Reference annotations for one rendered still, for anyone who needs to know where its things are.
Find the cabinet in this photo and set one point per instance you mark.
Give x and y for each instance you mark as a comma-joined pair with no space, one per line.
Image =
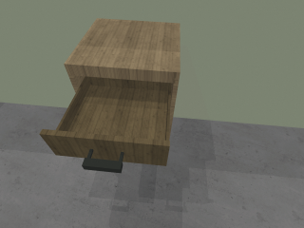
129,50

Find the drawer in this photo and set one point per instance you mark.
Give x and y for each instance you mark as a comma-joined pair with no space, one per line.
112,116

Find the handle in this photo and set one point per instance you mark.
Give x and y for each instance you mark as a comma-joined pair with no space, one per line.
103,165

